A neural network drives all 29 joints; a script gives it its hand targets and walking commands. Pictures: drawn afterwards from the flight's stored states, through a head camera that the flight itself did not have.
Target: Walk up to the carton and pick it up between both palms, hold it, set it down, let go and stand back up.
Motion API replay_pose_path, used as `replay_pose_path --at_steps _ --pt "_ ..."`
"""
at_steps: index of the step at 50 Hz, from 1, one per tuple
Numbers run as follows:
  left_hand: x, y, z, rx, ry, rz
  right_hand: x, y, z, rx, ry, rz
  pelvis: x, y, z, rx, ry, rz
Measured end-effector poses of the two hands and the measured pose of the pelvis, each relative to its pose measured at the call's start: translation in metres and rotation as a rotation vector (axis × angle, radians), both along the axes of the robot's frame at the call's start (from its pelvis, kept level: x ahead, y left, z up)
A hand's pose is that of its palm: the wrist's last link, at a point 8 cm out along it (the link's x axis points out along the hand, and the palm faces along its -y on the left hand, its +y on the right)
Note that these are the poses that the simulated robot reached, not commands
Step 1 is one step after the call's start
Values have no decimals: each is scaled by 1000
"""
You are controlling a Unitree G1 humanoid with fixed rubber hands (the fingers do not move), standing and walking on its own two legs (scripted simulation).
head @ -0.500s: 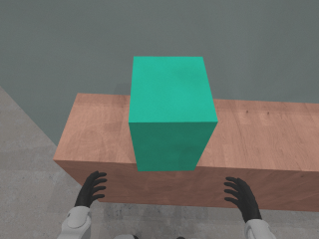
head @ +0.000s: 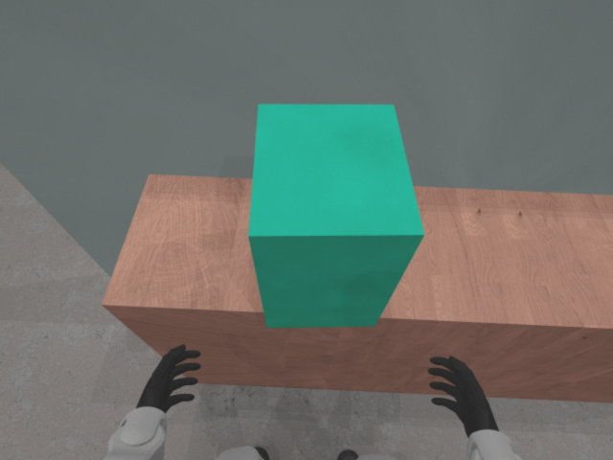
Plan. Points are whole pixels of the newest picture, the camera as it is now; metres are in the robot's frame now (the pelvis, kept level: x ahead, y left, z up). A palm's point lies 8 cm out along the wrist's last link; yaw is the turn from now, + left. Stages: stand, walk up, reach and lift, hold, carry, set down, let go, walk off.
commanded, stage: let go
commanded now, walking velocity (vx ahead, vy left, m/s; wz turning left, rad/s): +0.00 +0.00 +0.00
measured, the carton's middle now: (323, 228) +0.41 -0.01 +0.01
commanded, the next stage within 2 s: stand in 0.38 s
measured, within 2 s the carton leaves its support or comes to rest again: neither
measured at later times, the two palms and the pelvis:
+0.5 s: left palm (145, 413) +0.17 +0.22 -0.08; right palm (481, 437) +0.15 -0.22 -0.09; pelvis +0.00 +0.00 +0.00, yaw +0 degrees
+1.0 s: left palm (111, 435) +0.15 +0.26 -0.09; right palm out of the picture +0.10 -0.27 -0.09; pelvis +0.02 -0.01 +0.00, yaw +0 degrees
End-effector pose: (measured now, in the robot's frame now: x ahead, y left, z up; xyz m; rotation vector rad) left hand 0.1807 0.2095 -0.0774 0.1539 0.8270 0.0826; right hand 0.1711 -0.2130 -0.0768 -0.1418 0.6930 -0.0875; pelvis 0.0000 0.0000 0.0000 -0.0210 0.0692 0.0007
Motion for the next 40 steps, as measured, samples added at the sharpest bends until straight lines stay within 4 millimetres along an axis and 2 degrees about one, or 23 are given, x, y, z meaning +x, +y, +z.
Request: replay_pose_path --at_steps 22,33,40 --pt "-6 5 -5 3 29 -9 -12 0 -15 -25 85 35 0 0 0 0 0 0" --pt "-15 42 -6 107 19 -28 -40 -40 -13 -112 185 12 13 -6 -1 10 5 3" --pt "-19 50 -7 122 26 -26 -59 -56 -13 -148 225 4 16 -7 -1 11 8 3"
